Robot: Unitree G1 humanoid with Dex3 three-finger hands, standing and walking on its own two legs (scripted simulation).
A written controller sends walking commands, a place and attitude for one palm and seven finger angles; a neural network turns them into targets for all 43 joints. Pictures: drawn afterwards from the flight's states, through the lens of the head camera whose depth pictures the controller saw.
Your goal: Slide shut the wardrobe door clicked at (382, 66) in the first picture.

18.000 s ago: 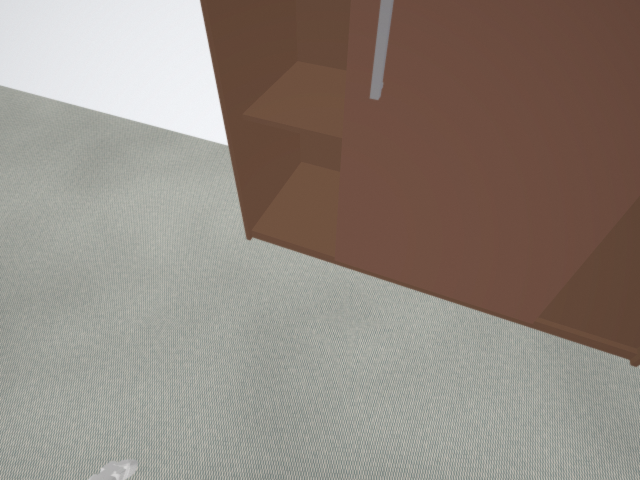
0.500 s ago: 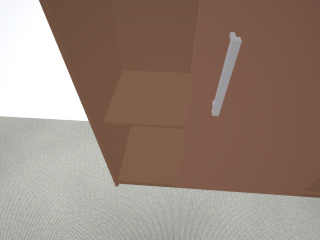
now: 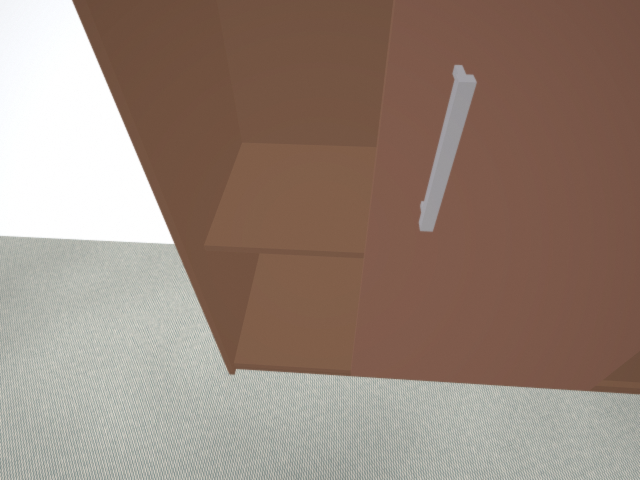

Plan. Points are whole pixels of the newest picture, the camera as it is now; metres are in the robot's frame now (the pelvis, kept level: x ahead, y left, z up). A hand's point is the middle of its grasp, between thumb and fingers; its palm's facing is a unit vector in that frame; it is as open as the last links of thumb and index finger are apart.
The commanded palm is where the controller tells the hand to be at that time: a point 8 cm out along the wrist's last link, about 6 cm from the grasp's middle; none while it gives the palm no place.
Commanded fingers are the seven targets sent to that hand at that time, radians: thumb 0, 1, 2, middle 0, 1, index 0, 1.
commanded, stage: look again from close up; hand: right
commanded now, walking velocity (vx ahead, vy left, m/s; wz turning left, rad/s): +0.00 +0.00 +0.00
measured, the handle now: (440, 157) +0.54 -0.16 +0.13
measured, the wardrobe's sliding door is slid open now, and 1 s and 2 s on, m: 0.38 0.38 0.38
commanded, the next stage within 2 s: shuffle to correct the standing spot in 0.54 s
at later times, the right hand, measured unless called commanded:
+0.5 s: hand out of the picture -0.04 -0.15 -0.18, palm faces +0.08 +0.99 -0.12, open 7.4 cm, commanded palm none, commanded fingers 0.00 -0.90 -0.90 0.20 0.30 0.20 0.30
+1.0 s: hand out of the picture -0.04 -0.16 -0.20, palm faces +0.15 +0.98 -0.11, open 7.4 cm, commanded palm none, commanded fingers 0.00 -0.90 -0.90 0.20 0.30 0.20 0.30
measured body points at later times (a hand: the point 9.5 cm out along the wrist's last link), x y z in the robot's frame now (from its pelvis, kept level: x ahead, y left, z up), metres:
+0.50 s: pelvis +0.00 +0.00 +0.00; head +0.00 -0.01 +0.45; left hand -0.03 +0.20 -0.16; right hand -0.05 -0.20 -0.17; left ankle -0.02 +0.10 -0.74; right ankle +0.00 -0.11 -0.74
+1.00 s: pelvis +0.04 -0.01 -0.02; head +0.03 -0.04 +0.43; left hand +0.00 +0.20 -0.17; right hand -0.05 -0.21 -0.19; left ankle -0.02 +0.10 -0.74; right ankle +0.00 -0.10 -0.74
